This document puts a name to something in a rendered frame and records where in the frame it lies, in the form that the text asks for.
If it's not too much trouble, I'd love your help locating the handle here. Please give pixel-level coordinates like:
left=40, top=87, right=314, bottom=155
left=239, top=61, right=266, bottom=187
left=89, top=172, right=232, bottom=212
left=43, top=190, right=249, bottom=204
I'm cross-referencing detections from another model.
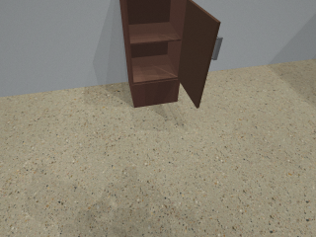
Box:
left=211, top=36, right=223, bottom=60

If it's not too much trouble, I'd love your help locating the cupboard door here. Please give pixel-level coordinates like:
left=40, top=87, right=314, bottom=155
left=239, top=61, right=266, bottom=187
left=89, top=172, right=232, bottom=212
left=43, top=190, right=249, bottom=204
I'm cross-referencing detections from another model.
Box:
left=178, top=0, right=221, bottom=109

